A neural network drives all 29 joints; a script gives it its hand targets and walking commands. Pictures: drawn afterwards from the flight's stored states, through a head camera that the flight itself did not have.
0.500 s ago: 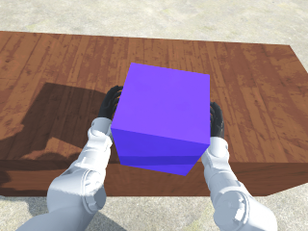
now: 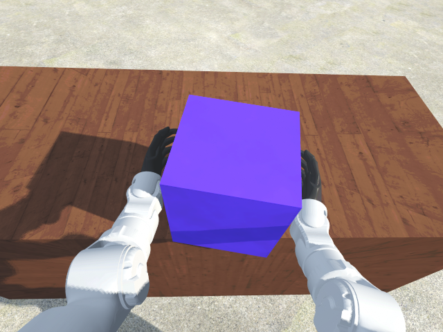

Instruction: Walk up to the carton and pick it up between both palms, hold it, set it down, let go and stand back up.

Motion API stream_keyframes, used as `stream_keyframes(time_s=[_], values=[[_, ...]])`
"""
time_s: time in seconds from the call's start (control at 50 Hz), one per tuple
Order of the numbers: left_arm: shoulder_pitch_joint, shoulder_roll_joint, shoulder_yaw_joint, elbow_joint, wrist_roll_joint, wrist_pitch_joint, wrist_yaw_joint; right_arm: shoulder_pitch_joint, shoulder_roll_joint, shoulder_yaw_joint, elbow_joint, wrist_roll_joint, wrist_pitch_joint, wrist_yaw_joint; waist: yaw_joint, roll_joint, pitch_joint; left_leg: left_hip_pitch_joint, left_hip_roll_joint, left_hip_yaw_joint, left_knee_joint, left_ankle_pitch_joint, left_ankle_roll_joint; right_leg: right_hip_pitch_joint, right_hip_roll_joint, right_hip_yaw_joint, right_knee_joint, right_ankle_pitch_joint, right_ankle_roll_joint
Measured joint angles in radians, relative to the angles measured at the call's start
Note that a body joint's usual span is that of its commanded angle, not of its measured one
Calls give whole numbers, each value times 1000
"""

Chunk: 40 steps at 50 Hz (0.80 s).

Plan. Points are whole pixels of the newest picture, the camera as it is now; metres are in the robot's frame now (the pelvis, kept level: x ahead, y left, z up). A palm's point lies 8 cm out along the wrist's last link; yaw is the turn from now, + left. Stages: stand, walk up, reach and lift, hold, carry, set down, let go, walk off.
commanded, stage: reach and lift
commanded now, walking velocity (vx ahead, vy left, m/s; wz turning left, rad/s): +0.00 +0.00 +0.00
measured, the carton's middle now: (230, 182) +0.40 +0.02 +0.00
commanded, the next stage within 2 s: none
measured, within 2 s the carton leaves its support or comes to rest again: neither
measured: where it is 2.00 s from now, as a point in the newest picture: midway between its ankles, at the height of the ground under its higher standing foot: outside the picture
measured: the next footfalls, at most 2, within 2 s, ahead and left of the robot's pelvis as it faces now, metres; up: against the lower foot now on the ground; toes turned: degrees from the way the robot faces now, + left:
none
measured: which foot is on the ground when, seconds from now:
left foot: down 0.00-1.00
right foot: down 0.00-1.00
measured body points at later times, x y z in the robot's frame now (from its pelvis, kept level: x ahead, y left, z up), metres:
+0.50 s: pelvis -0.01 +0.00 +0.00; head -0.02 +0.03 +0.45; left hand +0.40 +0.16 +0.10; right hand +0.37 -0.14 +0.08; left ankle +0.00 +0.10 -0.75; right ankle -0.01 -0.11 -0.75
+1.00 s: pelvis -0.01 -0.01 +0.00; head -0.04 +0.03 +0.45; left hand +0.37 +0.15 +0.14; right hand +0.36 -0.15 +0.12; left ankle +0.00 +0.10 -0.75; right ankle -0.01 -0.11 -0.75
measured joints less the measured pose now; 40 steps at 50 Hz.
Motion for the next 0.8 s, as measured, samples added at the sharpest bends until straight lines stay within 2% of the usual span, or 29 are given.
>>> stream_keyframes(time_s=[0.12,0.22,0.32,0.44,0.64,0.8], values=[[32,2,-73,-40,-75,30,17,14,-16,88,-24,75,41,-3,-6,10,-10,18,0,-5,2,-3,-2,24,1,-4,-6,0,-1],[53,3,-112,-85,-121,75,32,22,-33,177,-76,157,111,-6,-19,16,-10,50,0,-7,4,-7,-1,59,1,-6,-10,-2,1],[69,-4,-116,-151,-133,144,39,31,-49,235,-136,211,189,-8,-28,17,-1,99,-5,-6,-6,-6,2,103,-4,-5,-10,-6,4],[74,-16,-100,-233,-110,249,42,26,-62,262,-183,249,277,-6,-28,13,24,166,-9,3,-25,-1,4,160,-8,4,-13,-7,5],[130,-76,-53,-476,-28,478,50,43,-87,292,-290,285,426,14,-13,9,61,247,-9,10,-54,10,3,236,-6,11,-35,2,4],[186,-98,-36,-688,17,617,30,53,-80,319,-395,294,513,19,-33,-19,89,300,-9,-5,-67,14,-5,291,-4,-3,-41,-3,-1]])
